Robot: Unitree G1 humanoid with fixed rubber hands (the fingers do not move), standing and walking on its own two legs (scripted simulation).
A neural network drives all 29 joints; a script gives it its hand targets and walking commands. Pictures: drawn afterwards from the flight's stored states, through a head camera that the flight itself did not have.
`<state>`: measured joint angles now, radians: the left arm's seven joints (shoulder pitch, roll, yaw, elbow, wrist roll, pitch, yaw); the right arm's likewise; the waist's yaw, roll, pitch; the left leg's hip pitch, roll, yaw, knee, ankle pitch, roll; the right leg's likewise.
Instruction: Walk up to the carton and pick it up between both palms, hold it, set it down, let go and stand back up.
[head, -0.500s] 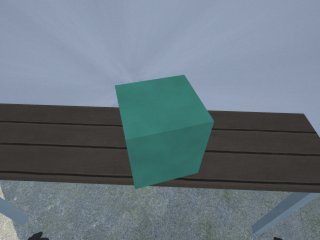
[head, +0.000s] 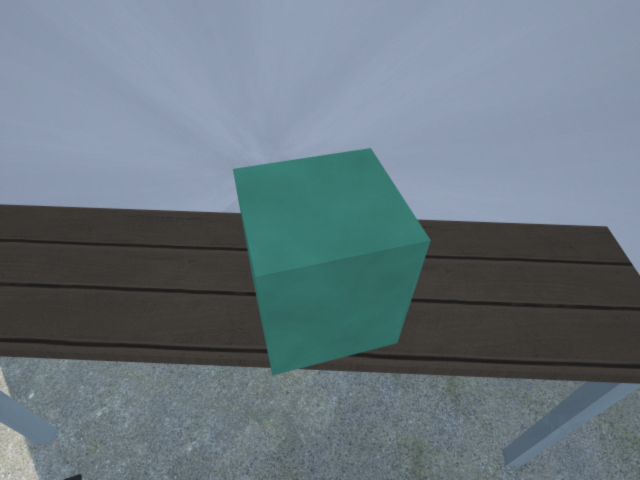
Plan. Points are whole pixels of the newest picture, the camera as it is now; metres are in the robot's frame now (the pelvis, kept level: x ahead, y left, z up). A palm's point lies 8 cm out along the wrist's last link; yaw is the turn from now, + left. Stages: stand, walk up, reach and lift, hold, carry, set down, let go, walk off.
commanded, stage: walk up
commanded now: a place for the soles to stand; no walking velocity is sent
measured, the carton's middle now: (321, 262) +0.43 +0.01 +0.01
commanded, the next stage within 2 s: reach and lift in 0.02 s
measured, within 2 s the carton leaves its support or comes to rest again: neither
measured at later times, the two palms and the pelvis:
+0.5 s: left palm (100, 446) +0.19 +0.28 -0.05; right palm (591, 465) +0.18 -0.33 -0.06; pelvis +0.01 -0.02 +0.00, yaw -1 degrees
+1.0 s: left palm (121, 448) +0.18 +0.25 -0.04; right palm (593, 470) +0.17 -0.31 -0.04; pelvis +0.02 -0.02 +0.00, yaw -1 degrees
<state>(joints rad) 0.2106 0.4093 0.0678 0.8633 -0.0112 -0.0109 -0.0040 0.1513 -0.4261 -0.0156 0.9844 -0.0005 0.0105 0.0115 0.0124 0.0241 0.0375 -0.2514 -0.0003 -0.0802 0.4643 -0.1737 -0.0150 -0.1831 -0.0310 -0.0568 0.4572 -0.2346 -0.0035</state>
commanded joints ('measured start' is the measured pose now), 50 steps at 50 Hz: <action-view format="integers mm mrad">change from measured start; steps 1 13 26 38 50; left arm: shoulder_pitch -71 -164 -68 -22 15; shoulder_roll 211 71 29 -82 -163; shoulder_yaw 21 37 115 57 7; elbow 2 -558 -621 -655 -665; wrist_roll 0 59 54 6 8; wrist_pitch -20 479 310 148 50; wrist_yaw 13 55 51 111 155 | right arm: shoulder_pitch -81 -143 -16 8 19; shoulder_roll -171 -169 -121 -126 -153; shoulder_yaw -38 -128 -68 -77 -35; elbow -40 -202 -304 -323 -356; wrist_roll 18 17 89 154 229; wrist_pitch -25 -113 -169 -269 -307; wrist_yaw -8 96 109 157 199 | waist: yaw -1 -39 0 11 13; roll -24 72 -42 -23 -35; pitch -38 -53 -110 -106 -70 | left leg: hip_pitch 30 105 268 260 222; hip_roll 99 32 -32 -12 -3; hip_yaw -112 93 107 103 106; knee -133 -17 -77 -127 -150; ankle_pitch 54 -7 238 149 80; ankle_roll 60 -47 -15 -11 -10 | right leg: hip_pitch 52 31 73 -5 -43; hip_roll -113 71 58 68 69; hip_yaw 105 -55 8 17 38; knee -118 38 -119 -176 -185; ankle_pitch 28 56 249 96 21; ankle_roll -28 -26 21 -10 -34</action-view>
